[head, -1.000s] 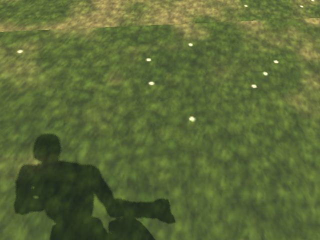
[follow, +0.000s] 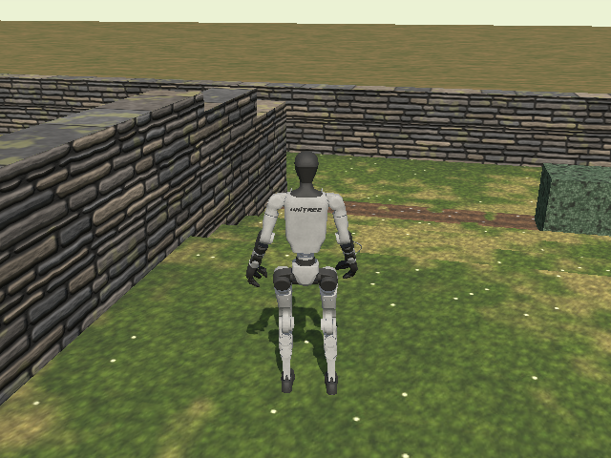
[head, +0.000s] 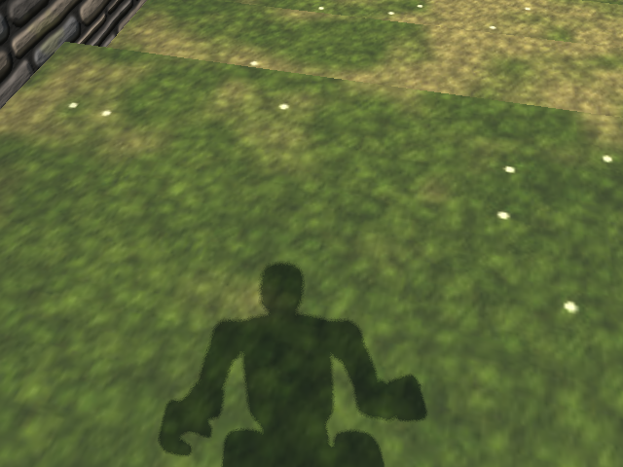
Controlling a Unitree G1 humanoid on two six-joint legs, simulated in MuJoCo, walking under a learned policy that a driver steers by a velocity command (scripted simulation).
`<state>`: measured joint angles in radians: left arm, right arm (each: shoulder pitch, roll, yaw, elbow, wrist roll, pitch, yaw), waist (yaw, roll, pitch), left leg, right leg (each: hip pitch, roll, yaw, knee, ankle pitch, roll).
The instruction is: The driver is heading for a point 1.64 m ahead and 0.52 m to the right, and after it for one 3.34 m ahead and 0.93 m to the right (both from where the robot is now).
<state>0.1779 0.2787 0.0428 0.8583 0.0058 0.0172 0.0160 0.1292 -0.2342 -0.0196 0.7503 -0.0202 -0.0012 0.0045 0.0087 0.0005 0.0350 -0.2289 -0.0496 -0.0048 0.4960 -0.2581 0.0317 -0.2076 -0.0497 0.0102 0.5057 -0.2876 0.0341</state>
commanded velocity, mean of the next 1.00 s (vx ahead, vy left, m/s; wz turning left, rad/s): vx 0.01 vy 0.00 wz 0.01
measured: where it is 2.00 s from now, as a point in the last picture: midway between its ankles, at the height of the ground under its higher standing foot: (359, 464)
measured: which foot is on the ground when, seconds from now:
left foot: down 0.00-1.00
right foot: down 0.00-1.00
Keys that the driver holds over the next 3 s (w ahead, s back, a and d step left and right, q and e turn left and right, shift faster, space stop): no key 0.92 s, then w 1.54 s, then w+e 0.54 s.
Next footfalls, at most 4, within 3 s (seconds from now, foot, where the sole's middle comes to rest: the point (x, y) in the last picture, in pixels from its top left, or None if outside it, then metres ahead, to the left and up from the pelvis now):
1.60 left None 0.42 0.08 -0.77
2.14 right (407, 378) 0.70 -0.17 -0.77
2.68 left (307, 271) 1.01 0.06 -0.77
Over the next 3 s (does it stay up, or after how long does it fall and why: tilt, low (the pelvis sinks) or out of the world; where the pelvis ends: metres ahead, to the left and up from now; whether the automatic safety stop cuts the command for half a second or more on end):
stays up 0.99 -0.04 0.01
